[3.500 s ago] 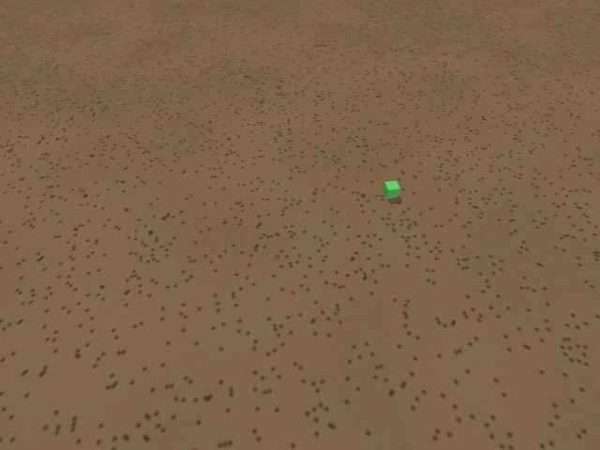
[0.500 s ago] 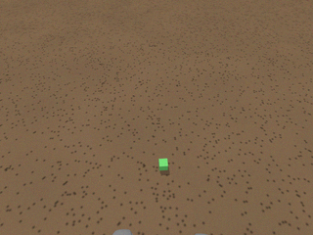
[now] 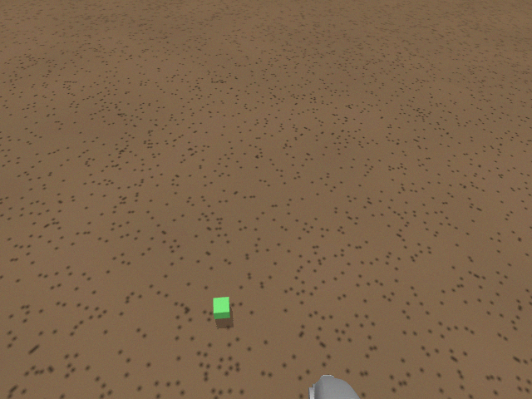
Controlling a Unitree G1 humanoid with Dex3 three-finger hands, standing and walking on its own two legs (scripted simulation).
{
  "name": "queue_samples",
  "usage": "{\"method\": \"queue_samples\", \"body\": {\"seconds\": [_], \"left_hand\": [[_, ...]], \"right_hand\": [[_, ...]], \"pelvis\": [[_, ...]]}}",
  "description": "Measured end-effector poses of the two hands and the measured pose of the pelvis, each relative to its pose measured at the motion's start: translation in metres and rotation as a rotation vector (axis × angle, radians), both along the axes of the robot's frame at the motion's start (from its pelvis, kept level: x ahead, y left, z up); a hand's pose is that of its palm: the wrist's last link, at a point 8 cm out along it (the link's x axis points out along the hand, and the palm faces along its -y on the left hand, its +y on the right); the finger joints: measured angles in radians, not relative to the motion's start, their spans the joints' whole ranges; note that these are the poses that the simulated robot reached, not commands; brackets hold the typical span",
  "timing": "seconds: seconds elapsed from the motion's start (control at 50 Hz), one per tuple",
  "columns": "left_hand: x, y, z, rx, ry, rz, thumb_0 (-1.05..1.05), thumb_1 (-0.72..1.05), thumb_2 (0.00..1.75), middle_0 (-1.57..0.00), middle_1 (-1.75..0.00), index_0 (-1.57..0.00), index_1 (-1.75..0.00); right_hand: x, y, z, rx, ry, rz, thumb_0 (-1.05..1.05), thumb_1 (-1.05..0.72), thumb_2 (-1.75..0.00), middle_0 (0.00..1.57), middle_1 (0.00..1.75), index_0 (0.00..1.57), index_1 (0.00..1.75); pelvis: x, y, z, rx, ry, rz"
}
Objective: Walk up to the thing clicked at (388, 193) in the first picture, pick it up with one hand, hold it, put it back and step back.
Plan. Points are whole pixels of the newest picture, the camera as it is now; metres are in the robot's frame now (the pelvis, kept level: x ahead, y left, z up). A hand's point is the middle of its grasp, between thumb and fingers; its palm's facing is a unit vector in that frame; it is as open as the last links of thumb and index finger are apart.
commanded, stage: walk up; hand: left
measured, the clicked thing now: (221, 307) +0.55 +0.14 -0.72
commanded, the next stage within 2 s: none
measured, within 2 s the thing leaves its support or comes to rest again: neither
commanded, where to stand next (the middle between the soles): +0.18 -0.08 m, yaw +5 degrees
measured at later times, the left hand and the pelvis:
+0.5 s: hand out of the picture +0.11 +0.16 -0.13, palm faces +0.10 -0.91 -0.40, open 7.4 cm; pelvis +0.13 -0.10 +0.01, yaw +6 degrees
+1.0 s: hand (150, 389) +0.17 +0.19 -0.12, palm faces +0.11 -0.86 -0.51, open 7.4 cm; pelvis +0.16 -0.11 +0.00, yaw +9 degrees
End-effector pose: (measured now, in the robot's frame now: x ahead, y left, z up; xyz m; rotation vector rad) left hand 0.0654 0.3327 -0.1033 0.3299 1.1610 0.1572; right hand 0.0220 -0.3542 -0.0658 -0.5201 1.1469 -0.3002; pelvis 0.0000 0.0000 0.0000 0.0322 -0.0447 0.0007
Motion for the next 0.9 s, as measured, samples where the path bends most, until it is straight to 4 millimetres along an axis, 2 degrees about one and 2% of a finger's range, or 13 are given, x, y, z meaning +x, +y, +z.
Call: {"method": "queue_samples", "body": {"seconds": [0.08,0.12,0.16,0.28,0.38,0.46,0.56,0.64,0.74,0.82,0.9], "left_hand": [[0.023,-0.029,0.003,0.069,-0.045,0.010,0.01,0.90,0.90,-0.21,-0.30,-0.21,-0.30],[0.025,-0.045,0.006,0.084,-0.057,0.037,0.00,0.90,0.90,-0.20,-0.30,-0.21,-0.30],[0.022,-0.062,0.011,0.081,-0.049,0.066,0.00,0.90,0.90,-0.20,-0.30,-0.21,-0.30],[0.011,-0.103,0.023,0.066,0.020,0.134,0.00,0.90,0.90,-0.21,-0.30,-0.21,-0.30],[0.010,-0.123,0.023,0.070,0.089,0.164,0.01,0.90,0.90,-0.21,-0.30,-0.21,-0.30],[0.023,-0.129,0.016,0.067,0.106,0.192,0.01,0.90,0.90,-0.21,-0.30,-0.21,-0.30],[0.051,-0.124,-0.001,0.057,0.085,0.203,0.01,0.90,0.90,-0.21,-0.30,-0.21,-0.30],[0.082,-0.124,0.002,0.057,0.044,0.177,0.01,0.90,0.90,-0.21,-0.30,-0.21,-0.30],[0.114,-0.126,0.011,0.083,-0.030,0.145,0.01,0.90,0.90,-0.21,-0.30,-0.21,-0.30],[0.116,-0.127,0.010,0.143,-0.042,0.146,0.00,0.90,0.90,-0.21,-0.30,-0.21,-0.30],[0.106,-0.122,0.019,0.171,-0.013,0.167,0.00,0.90,0.90,-0.21,-0.30,-0.21,-0.30]], "right_hand": [[0.019,-0.058,-0.022,-0.020,0.042,-0.022,0.00,-0.89,-0.90,0.20,0.30,0.21,0.30],[0.036,-0.073,-0.029,-0.017,0.059,-0.039,0.01,-0.90,-0.90,0.20,0.30,0.21,0.30],[0.059,-0.079,-0.030,0.011,0.054,-0.025,0.01,-0.90,-0.90,0.20,0.30,0.21,0.30],[0.127,-0.073,-0.024,0.118,0.015,0.073,0.01,-0.90,-0.90,0.20,0.30,0.20,0.29],[0.175,-0.062,-0.028,0.175,0.021,0.116,0.00,-0.90,-0.90,0.20,0.30,0.21,0.30],[0.210,-0.048,-0.036,0.202,0.035,0.146,0.00,-0.90,-0.90,0.20,0.30,0.21,0.30],[0.252,-0.029,-0.045,0.216,0.002,0.191,0.00,-0.90,-0.90,0.20,0.30,0.21,0.30],[0.266,-0.027,-0.037,0.231,-0.069,0.176,0.00,-0.90,-0.90,0.20,0.30,0.21,0.30],[0.272,-0.047,-0.035,0.213,-0.057,0.172,0.00,-0.90,-0.90,0.20,0.30,0.21,0.30],[0.278,-0.067,-0.048,0.199,-0.032,0.148,0.00,-0.90,-0.90,0.20,0.30,0.21,0.30],[0.278,-0.073,-0.049,0.185,0.011,0.137,0.00,-0.90,-0.90,0.20,0.30,0.20,0.29]], "pelvis": [[0.024,-0.044,-0.016,-0.025,0.000,0.008],[0.034,-0.059,-0.016,-0.026,-0.001,0.020],[0.044,-0.070,-0.010,-0.031,-0.001,0.025],[0.079,-0.095,0.011,-0.040,0.003,0.044],[0.102,-0.105,0.016,-0.034,0.001,0.062],[0.118,-0.107,0.013,-0.031,0.003,0.086],[0.133,-0.102,0.001,-0.012,0.005,0.117],[0.141,-0.104,0.004,-0.027,-0.011,0.123],[0.153,-0.115,0.004,-0.035,-0.006,0.125],[0.159,-0.125,-0.006,-0.050,-0.012,0.131],[0.160,-0.122,-0.002,-0.043,-0.007,0.145]]}}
